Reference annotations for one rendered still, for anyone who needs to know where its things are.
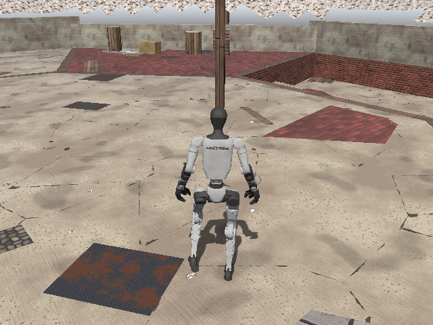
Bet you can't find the robot left upper arm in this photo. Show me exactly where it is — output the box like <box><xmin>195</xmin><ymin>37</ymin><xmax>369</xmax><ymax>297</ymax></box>
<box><xmin>185</xmin><ymin>136</ymin><xmax>204</xmax><ymax>174</ymax></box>

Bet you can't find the right robot thigh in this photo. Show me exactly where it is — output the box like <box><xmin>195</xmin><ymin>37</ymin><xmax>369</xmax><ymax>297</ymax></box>
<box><xmin>225</xmin><ymin>190</ymin><xmax>240</xmax><ymax>239</ymax></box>

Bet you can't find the robot right foot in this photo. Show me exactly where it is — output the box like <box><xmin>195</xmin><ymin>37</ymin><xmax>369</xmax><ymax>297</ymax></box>
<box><xmin>224</xmin><ymin>264</ymin><xmax>234</xmax><ymax>281</ymax></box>

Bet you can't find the left robot hand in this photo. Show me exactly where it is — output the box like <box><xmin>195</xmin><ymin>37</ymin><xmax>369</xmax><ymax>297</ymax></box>
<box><xmin>175</xmin><ymin>188</ymin><xmax>191</xmax><ymax>202</ymax></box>

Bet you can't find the robot right upper arm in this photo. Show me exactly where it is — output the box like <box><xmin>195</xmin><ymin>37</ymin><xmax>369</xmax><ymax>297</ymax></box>
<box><xmin>232</xmin><ymin>137</ymin><xmax>251</xmax><ymax>175</ymax></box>

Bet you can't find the robot right forearm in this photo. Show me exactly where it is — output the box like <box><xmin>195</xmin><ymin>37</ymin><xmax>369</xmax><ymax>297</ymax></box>
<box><xmin>244</xmin><ymin>164</ymin><xmax>258</xmax><ymax>192</ymax></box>

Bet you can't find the robot left forearm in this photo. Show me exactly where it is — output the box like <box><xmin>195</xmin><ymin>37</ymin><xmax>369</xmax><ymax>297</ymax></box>
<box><xmin>177</xmin><ymin>163</ymin><xmax>191</xmax><ymax>190</ymax></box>

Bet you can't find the right robot hand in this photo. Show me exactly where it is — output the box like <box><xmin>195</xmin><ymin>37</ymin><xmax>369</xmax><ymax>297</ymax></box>
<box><xmin>244</xmin><ymin>189</ymin><xmax>260</xmax><ymax>204</ymax></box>

